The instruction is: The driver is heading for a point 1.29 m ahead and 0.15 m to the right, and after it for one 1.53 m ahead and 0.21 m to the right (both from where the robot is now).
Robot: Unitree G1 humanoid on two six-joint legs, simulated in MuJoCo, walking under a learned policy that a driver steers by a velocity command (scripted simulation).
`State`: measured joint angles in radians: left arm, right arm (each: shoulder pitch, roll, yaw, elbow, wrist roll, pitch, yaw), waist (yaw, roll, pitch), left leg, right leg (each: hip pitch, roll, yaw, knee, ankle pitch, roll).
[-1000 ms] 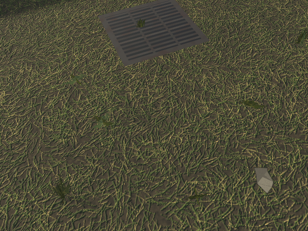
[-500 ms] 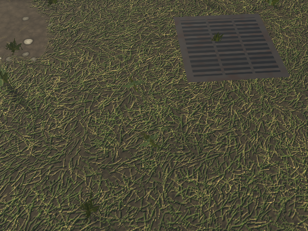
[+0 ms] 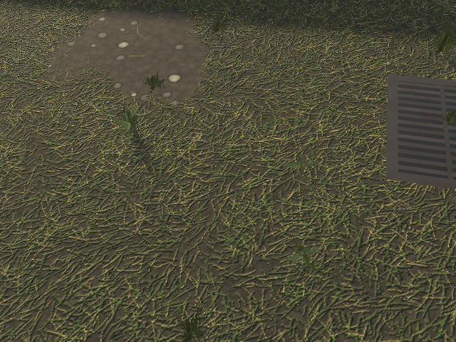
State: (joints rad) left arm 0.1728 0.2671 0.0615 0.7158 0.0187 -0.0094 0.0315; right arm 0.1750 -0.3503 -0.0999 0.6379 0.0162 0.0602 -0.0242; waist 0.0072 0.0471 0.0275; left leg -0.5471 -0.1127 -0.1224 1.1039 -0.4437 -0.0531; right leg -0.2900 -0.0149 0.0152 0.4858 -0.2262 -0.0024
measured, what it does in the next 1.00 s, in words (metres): walks ahead: left foot, then right foot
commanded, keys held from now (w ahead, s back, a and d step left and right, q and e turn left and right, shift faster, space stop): q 0.08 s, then no key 0.14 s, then w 0.78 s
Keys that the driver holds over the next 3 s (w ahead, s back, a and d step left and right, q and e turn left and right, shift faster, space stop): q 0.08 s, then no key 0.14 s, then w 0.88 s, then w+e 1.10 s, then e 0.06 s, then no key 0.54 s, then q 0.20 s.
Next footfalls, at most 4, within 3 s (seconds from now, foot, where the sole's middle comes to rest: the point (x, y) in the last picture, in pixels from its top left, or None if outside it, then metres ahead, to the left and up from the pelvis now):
0.28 left None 0.02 0.14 -0.78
0.74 right None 0.26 -0.08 -0.78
1.26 left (192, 312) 0.56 0.19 -0.78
1.78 right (277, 231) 0.83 -0.08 -0.78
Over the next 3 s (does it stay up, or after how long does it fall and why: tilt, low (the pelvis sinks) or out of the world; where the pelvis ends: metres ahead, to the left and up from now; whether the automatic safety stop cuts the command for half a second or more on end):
stays up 1.08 -0.09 -0.01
